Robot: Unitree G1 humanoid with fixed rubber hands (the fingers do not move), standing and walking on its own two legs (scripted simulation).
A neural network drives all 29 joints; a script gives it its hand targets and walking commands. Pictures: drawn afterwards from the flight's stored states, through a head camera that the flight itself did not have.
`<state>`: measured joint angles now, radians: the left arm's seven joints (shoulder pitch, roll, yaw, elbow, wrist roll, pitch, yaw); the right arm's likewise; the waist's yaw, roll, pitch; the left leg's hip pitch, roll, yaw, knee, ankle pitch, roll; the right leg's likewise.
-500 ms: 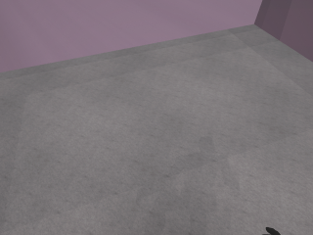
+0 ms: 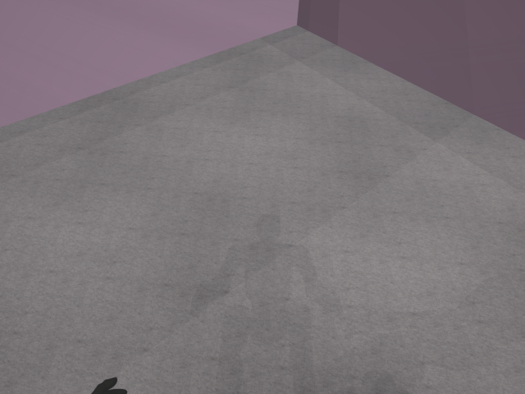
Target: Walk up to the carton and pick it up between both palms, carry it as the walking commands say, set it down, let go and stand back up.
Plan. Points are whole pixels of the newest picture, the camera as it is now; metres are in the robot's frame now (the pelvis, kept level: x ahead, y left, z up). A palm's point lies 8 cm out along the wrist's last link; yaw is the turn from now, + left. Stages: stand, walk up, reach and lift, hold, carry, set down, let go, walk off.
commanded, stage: walk up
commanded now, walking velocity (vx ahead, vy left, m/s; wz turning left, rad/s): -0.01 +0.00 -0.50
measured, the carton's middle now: out of the picture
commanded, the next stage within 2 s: none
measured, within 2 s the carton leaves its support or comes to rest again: neither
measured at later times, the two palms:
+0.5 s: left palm out of the picture +0.13 +0.24 -0.14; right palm out of the picture +0.09 -0.31 -0.11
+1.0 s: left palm (198, 342) +0.23 +0.12 -0.10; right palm out of the picture -0.08 -0.32 -0.15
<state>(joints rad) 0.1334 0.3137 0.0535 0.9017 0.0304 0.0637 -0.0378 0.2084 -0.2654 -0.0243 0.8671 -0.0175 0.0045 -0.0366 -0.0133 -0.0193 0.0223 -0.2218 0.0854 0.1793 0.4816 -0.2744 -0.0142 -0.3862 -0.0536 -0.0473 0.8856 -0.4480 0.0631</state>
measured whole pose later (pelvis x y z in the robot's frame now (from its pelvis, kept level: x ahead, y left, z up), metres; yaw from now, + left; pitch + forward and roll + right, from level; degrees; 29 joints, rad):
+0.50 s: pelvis +0.01 -0.01 -0.01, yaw -12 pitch +0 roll -2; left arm 0.23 0.25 0.06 0.86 0.02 0.05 0.00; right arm 0.10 -0.29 -0.06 0.84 -0.01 0.05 -0.03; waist 0.03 0.01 0.03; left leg -0.34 0.06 0.01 0.68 -0.36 -0.06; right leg -0.21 0.05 0.04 0.58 -0.37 -0.01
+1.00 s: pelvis +0.00 -0.05 -0.01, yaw -27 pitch -1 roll +1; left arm 0.16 0.24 0.05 0.81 0.02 0.02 -0.02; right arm 0.25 -0.30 -0.05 0.85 -0.02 0.07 -0.02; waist -0.04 0.07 0.08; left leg -0.35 0.13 0.08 0.97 -0.55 -0.08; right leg -0.27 0.01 -0.08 0.65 -0.36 -0.06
